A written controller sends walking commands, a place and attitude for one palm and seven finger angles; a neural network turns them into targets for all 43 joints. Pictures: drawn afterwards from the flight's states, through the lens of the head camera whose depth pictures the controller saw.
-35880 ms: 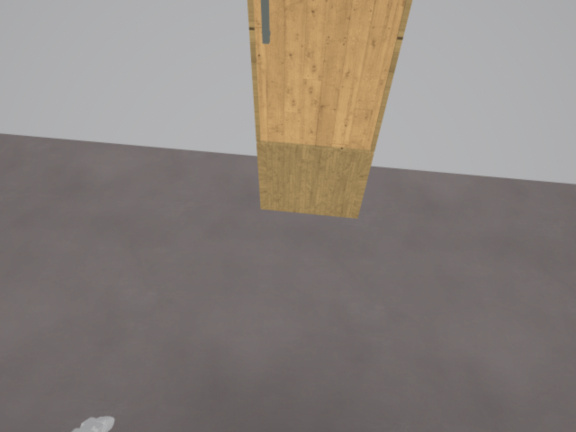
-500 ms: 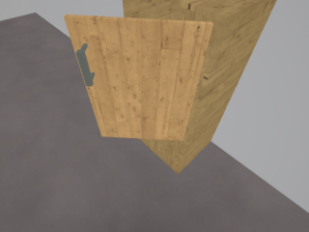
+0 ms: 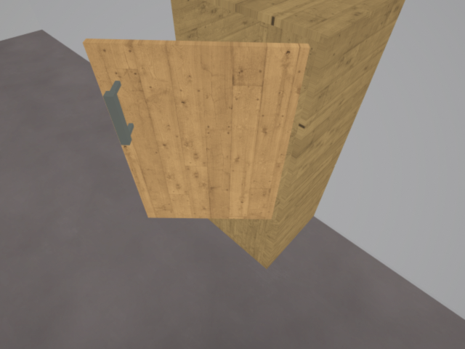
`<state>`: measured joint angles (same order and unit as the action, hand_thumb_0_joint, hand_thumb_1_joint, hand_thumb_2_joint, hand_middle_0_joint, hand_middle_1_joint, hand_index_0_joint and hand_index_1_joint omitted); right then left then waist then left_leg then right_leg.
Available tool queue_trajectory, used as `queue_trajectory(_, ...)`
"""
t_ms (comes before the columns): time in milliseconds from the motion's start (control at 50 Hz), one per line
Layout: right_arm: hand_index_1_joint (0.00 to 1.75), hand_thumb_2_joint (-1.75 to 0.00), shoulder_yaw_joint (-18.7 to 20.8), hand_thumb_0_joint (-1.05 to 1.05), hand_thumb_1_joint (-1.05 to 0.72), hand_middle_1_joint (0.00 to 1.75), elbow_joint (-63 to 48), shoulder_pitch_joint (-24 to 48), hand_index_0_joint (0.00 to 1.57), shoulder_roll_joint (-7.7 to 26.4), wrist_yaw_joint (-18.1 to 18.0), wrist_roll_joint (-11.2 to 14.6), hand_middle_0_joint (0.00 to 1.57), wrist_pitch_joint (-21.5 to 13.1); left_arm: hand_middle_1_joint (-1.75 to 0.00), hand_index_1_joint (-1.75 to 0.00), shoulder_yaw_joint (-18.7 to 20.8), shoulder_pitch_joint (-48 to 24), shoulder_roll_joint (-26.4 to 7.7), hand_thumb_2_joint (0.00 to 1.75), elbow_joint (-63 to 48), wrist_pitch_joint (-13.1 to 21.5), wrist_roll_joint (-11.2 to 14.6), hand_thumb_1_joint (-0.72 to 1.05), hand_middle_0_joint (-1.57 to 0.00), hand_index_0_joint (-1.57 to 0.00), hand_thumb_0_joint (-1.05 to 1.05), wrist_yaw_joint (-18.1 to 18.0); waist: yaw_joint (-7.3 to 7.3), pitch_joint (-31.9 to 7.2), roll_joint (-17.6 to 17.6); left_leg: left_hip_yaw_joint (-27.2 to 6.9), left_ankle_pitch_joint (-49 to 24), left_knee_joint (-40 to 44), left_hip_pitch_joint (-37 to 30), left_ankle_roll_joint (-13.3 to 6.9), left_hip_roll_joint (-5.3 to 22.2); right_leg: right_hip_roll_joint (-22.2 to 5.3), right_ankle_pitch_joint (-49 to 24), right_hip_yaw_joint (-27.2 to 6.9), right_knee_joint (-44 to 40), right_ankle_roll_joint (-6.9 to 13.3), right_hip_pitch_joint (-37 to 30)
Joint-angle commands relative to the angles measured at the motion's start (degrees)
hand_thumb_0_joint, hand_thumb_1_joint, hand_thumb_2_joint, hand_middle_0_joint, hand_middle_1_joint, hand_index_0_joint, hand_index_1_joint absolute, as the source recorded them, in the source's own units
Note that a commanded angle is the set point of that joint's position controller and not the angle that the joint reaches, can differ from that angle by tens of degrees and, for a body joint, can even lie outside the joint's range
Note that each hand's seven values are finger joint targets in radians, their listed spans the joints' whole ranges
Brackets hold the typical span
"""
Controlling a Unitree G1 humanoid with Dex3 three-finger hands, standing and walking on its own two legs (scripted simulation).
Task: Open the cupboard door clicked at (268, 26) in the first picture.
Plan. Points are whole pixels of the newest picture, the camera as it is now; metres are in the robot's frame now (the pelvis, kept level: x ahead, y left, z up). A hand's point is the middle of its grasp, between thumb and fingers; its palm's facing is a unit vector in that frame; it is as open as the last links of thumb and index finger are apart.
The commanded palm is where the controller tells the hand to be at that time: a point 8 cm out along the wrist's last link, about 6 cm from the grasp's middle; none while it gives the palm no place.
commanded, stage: come to a stop and stand still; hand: left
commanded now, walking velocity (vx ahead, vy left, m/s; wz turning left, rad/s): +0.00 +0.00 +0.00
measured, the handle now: (121, 113) +0.54 +0.27 +0.11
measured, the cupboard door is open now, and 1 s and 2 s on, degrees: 43 43 43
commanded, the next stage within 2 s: look again from close up in 1.02 s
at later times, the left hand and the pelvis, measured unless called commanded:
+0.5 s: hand out of the picture -0.02 +0.16 -0.18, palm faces +0.01 -0.98 -0.18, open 7.4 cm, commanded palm none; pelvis +0.00 +0.00 +0.00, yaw +0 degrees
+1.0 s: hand out of the picture +0.02 +0.19 -0.17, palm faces +0.00 -0.98 -0.22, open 7.3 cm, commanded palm none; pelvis +0.00 +0.01 +0.00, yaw +0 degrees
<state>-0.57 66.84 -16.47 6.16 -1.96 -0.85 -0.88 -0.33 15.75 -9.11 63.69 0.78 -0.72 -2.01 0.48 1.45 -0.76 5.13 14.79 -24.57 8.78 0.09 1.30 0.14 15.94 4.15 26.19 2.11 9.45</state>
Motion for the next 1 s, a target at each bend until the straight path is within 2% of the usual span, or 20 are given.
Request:
queue_trajectory(0, 0.3, -0.9, 0.73, 0.0, -0.9, 0.3, -0.83, -3.14, 0.2, 4.86, -0.28, 0.17, 0.2, -0.92, -0.3, -0.3, 0.9, 4.26, -4.44, 0.9, -0.9, 0.75, 0.23, 0.9, -0.2, -0.2, 0.0, -0.12, -1.04, 3.31, 0.66, -4.92, -9.21, 4.9, 1.42, -1.34, 5.37, -6.71, -12.58, -6.17, -6.41, 0.08, 1.21)
queue_trajectory(80, 0.3, -0.9, 0.72, 0.0, -0.9, 0.3, -0.86, -3.41, 0.2, 5.19, -0.36, 0.14, 0.2, -1.07, -0.3, -0.3, 0.91, 4.84, -4.48, 0.9, -0.69, 1.03, 0.31, 0.9, -0.2, -0.2, 0.0, -0.13, -0.91, 0.54, 1.14, -4.82, -10.87, 4.77, -0.16, -1.18, 5.41, -7.05, -15.46, -6.18, -6.16, 0.16, -0.12)
queue_trajectory(100, 0.3, -0.9, 0.75, 0.0, -0.9, 0.3, -0.81, -3.51, 0.2, 5.02, -0.42, 0.19, 0.2, -1.03, -0.3, -0.3, 0.92, 4.82, -4.44, 0.9, -0.75, 1.04, 0.21, 0.9, -0.2, -0.2, 0.0, -0.2, -0.88, 1.07, 0.34, -4.82, -11.28, 4.64, -0.07, -1.21, 5.56, -6.86, -16.33, -5.99, -6.18, 0.12, -0.3)
queue_trajectory(160, 0.3, -0.9, 0.76, 0.0, -0.9, 0.3, -0.87, -3.23, 0.2, 5.26, -0.51, 0.2, 0.2, -1.06, -0.3, -0.3, 0.87, 5.51, -4.46, 0.9, -0.4, 1.18, 0.29, 0.9, -0.2, -0.2, 0.0, -0.21, -0.95, 0.26, 1.18, -4.68, -11.84, 4.41, -0.99, -1.07, 5.55, -7.13, -17.62, -6.08, -6.26, 0.09, -0.46)
queue_trajectory(200, 0.3, -0.9, 0.82, 0.0, -0.9, 0.3, -0.93, -3.23, 0.2, 5.12, -0.54, 0.25, 0.2, -0.91, -0.3, -0.3, 0.86, 5.42, -4.36, 0.9, -0.41, 1.15, 0.14, 0.9, -0.2, -0.2, 0.0, -0.24, -0.91, 1.36, -0.08, -4.52, -11.26, 4.64, -0.55, -1.02, 5.63, -7.0, -17.66, -5.97, -6.58, 0.03, -0.28)
queue_trajectory(300, 0.3, -0.9, 0.81, 0.0, -0.9, 0.3, -1.1, -2.85, 0.2, 5.05, -0.59, 0.21, 0.2, -0.78, -0.3, -0.3, 0.85, 5.82, -4.02, 0.9, -0.1, 1.16, 0.1, 0.9, -0.2, -0.2, 0.0, -0.27, -0.85, 2.15, 0.37, -4.55, -10.35, 4.81, -0.53, -0.9, 5.55, -6.93, -16.27, -6.31, -7.3, 0.09, 0.33)
queue_trajectory(320, 0.3, -0.9, 1.3, 0.0, -0.9, 0.3, -5.48, 3.69, 0.2, 8.16, 0.25, 0.81, 0.2, -1.09, -0.3, -0.3, 0.88, 10.47, -5.29, 0.9, 2.19, 2.19, -0.5, 0.9, -0.2, -0.2, 0.0, -2.59, -2.94, 5.57, 2.14, -1.5, -6.55, -8.94, 6.05, 0.74, 4.77, -11.09, -39.83, -11.3, -6.69, -3.37, 2.56)
queue_trajectory(340, 0.3, -0.9, 1.1, 0.0, -0.9, 0.3, -7.14, -0.36, 0.2, 4.26, 0.46, 0.55, 0.2, 0.09, -0.3, -0.3, 1.16, 8.01, -7.78, 0.9, -0.96, 2.56, -0.3, 0.9, -0.2, -0.2, 0.0, -2.08, 0.84, 1.27, 2.06, -3.71, 5.66, -9.32, 6.25, -0.07, 2.69, -13.61, -28.7, -13.76, -7.7, -0.35, 1.32)
queue_trajectory(360, 0.3, -0.9, 1.32, 0.0, -0.9, 0.3, -6.84, -2.67, 0.2, 4.47, 0.71, 0.47, 0.2, 0.28, -0.3, -0.3, 0.86, 5.01, -7.01, 0.9, -2.22, 2.6, -0.34, 0.9, -0.2, -0.2, 0.0, -1.52, 1.93, 0.0, 1.39, -3.77, 5.16, -8.29, 4.15, 0.05, 2.95, -12.24, -12.14, -12.14, -9.07, 2.9, 4.6)
queue_trajectory(380, 0.3, -0.9, 1.28, 0.0, -0.9, 0.3, -6.83, -4.4, 0.2, 4.71, 0.93, 0.22, 0.2, 0.09, -0.3, -0.3, 0.99, 3.71, -6.24, 0.9, -3.1, 2.75, -0.33, 0.9, -0.2, -0.2, 0.0, -1.33, 2.6, -1.05, 1.41, -4.29, 1.34, -6.03, 2.56, 0.0, 2.67, -10.21, -6.72, -11.38, -7.97, 3.66, 5.44)
queue_trajectory(400, 0.3, -0.9, 1.07, 0.0, -0.9, 0.3, -6.71, -5.15, 0.2, 4.24, 1.03, -0.06, 0.2, -0.34, -0.3, -0.3, 1.07, 3.21, -5.67, 0.9, -3.26, 3.0, -0.19, 0.9, -0.2, -0.2, 0.0, -1.17, 2.22, -0.83, 2.19, -4.34, -2.48, -4.56, 1.51, -0.42, 3.02, -8.93, -9.53, -9.26, -6.42, 3.44, 5.59)
queue_trajectory(440, 0.3, -0.9, 0.86, 0.0, -0.9, 0.3, -7.34, -4.52, 0.2, 5.44, 0.84, -0.05, 0.2, -0.76, -0.3, -0.3, 0.77, 3.44, -4.8, 0.9, -3.24, 2.37, 0.07, 0.9, -0.2, -0.2, 0.0, -0.83, 1.2, 0.86, 4.21, -5.91, -4.73, -1.31, 3.5, -1.19, 4.14, -6.92, -6.5, -8.0, -4.35, 2.33, 4.76)
queue_trajectory(480, 0.3, -0.9, 0.69, 0.0, -0.9, 0.3, -7.95, -3.72, 0.2, 6.41, 0.54, 0.01, 0.2, -0.98, -0.3, -0.3, 0.49, 3.97, -4.08, 0.9, -3.05, 1.88, 0.14, 0.9, -0.2, -0.2, 0.0, -0.58, 0.38, 1.99, 2.13, -7.06, -5.92, 0.56, 4.76, -1.9, 4.69, -5.72, -6.16, -7.44, -3.1, 1.7, 3.59)
queue_trajectory(500, 0.3, -0.9, 0.56, 0.0, -0.9, 0.3, -7.94, -3.45, 0.2, 6.29, 0.46, -0.04, 0.2, -1.18, -0.3, -0.3, 0.45, 3.88, -4.05, 0.9, -2.88, 1.78, 0.04, 0.9, -0.2, -0.2, 0.0, -0.5, 0.03, 2.88, 2.37, -7.08, -7.17, 1.44, 5.09, -2.09, 4.79, -5.7, -7.64, -6.93, -2.86, 1.49, 3.11)
queue_trajectory(560, 0.3, -0.9, 0.41, 0.0, -0.9, 0.3, -7.66, -3.2, 0.2, 7.37, 0.41, -0.04, 0.2, -1.05, -0.3, -0.3, 0.32, 3.93, -4.15, 0.9, -2.69, 1.34, 0.21, 0.9, -0.2, -0.2, 0.0, -0.32, -0.35, 3.44, -0.16, -7.33, -5.09, 2.76, 5.11, -2.3, 4.51, -5.6, -4.55, -6.99, -3.15, 1.07, 3.0)
queue_trajectory(600, 0.3, -0.9, 0.23, 0.0, -0.9, 0.3, -7.18, -3.22, 0.2, 7.29, 0.41, -0.09, 0.2, -1.15, -0.3, -0.3, 0.39, 3.41, -4.56, 0.9, -2.97, 1.15, 0.17, 0.9, -0.2, -0.2, 0.0, -0.27, -0.54, 4.2, 1.04, -7.45, -5.4, 3.79, 5.29, -2.46, 4.48, -5.55, -4.57, -6.74, -3.27, 1.0, 2.78)
queue_trajectory(740, 0.3, -0.9, 0.08, 0.0, -0.9, 0.3, -5.51, -3.29, 0.2, 8.0, 0.37, -0.05, 0.2, -1.35, -0.3, -0.3, 0.56, 2.77, -5.71, 0.9, -2.78, 1.07, 0.34, 0.9, -0.2, -0.2, 0.0, -0.27, -0.86, 1.62, -0.14, -7.13, -8.5, 4.01, 3.04, -2.49, 4.59, -6.1, -8.22, -6.58, -2.61, 0.66, 0.73)
queue_trajectory(800, 0.3, -0.9, 0.14, 0.0, -0.9, 0.3, -4.84, -3.1, 0.2, 7.84, 0.27, -0.02, 0.2, -1.43, -0.3, -0.3, 0.73, 2.19, -6.0, 0.9, -2.81, 1.05, 0.25, 0.9, -0.2, -0.2, 0.0, -0.31, -0.81, 1.6, -0.01, -6.83, -10.32, 4.2, 2.29, -2.49, 4.78, -6.11, -10.3, -6.34, -2.43, 0.63, 0.45)
queue_trajectory(820, 0.3, -0.9, 0.17, 0.0, -0.9, 0.3, -4.67, -3.02, 0.2, 8.21, 0.23, 0.01, 0.2, -1.46, -0.3, -0.3, 0.75, 2.07, -6.16, 0.9, -2.68, 1.04, 0.28, 0.9, -0.2, -0.2, 0.0, -0.33, -0.79, 1.47, 1.06, -6.86, -10.98, 4.01, 2.22, -2.42, 4.71, -6.12, -10.67, -6.6, -2.29, 0.62, 0.33)
queue_trajectory(980, 0.3, -0.9, 0.35, 0.0, -0.9, 0.3, -3.79, -2.17, 0.2, 8.15, 0.05, 0.08, 0.2, -1.35, -0.3, -0.3, 0.92, 1.61, -6.54, 0.9, -1.95, 0.91, 0.17, 0.9, -0.2, -0.2, 0.0, -0.3, -0.76, 1.37, 0.9, -6.49, -11.53, 4.22, 1.01, -2.22, 4.85, -6.59, -12.24, -6.46, -2.92, 0.57, 0.16)
